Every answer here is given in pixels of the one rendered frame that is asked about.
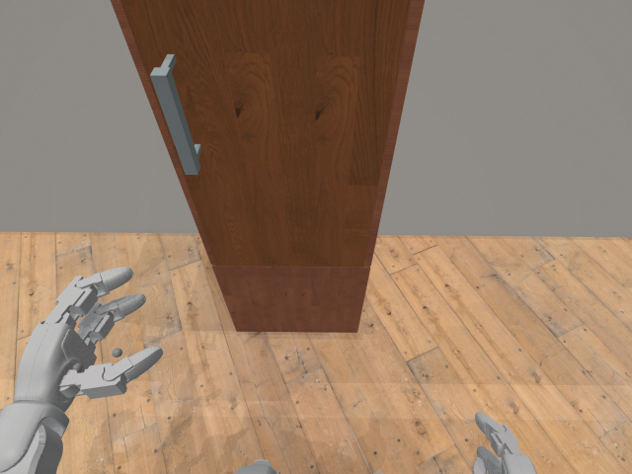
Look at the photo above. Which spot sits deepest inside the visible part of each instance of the robot left shin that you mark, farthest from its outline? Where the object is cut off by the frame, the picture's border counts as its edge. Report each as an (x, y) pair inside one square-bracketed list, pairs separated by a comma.
[(266, 462)]

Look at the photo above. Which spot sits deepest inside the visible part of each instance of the right robot hand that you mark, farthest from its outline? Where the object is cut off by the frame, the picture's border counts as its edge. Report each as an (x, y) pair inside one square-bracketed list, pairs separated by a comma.
[(505, 445)]

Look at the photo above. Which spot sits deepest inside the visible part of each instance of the left robot hand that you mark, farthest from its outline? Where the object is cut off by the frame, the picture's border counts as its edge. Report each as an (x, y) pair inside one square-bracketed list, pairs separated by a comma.
[(45, 371)]

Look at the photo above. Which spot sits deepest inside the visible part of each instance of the left robot forearm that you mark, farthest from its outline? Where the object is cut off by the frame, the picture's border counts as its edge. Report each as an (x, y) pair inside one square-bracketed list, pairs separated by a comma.
[(30, 437)]

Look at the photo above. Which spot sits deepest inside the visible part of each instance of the cupboard door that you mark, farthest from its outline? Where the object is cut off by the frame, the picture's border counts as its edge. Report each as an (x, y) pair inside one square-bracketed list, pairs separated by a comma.
[(290, 101)]

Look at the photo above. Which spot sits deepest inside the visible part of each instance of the handle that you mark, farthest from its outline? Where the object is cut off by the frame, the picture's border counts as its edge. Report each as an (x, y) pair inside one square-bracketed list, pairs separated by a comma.
[(170, 103)]

